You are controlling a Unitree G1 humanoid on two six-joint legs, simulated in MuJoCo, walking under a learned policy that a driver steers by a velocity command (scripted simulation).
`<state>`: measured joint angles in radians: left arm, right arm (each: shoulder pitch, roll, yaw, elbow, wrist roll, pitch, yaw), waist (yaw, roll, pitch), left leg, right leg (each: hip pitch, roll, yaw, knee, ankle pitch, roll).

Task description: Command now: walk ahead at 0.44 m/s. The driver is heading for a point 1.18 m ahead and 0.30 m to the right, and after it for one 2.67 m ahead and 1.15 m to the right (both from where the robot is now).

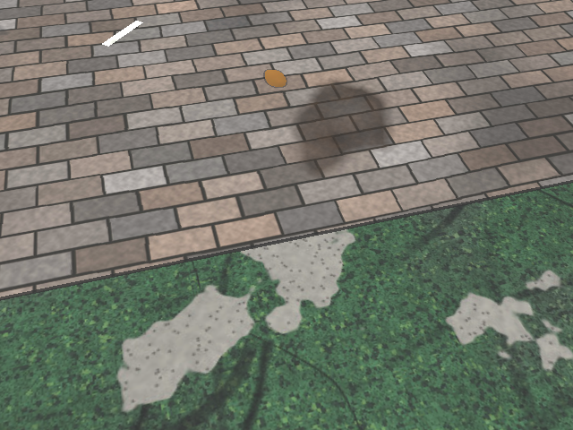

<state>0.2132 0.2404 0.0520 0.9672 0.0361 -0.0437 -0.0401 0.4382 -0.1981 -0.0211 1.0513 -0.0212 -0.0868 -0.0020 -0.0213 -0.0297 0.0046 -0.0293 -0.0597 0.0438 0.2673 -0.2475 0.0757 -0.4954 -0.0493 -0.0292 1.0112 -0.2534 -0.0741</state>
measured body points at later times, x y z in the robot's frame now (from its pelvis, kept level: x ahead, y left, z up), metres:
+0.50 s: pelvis +0.22 -0.05 -0.01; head +0.26 -0.06 +0.44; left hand +0.24 +0.19 -0.15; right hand +0.27 -0.29 -0.16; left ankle +0.22 +0.09 -0.69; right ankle +0.28 -0.10 -0.75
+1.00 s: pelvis +0.27 -0.03 +0.00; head +0.28 -0.03 +0.45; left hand +0.27 +0.19 -0.16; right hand +0.27 -0.24 -0.17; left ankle +0.27 +0.08 -0.75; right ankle +0.28 -0.10 -0.75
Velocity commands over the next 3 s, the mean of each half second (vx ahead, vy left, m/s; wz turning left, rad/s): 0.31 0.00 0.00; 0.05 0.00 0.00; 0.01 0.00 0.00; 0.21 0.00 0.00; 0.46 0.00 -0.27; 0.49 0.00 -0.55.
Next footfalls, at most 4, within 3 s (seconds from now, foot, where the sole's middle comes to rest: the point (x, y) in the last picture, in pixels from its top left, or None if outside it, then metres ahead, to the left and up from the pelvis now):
0.26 right None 0.32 -0.10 -0.78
0.70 left None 0.31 0.08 -0.78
2.00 left None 0.44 0.11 -0.78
2.50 right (301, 337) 0.76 -0.05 -0.78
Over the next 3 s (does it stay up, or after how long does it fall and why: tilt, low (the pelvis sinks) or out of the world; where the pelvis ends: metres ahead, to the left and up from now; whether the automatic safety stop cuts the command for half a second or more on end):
stays up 0.90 -0.03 -0.02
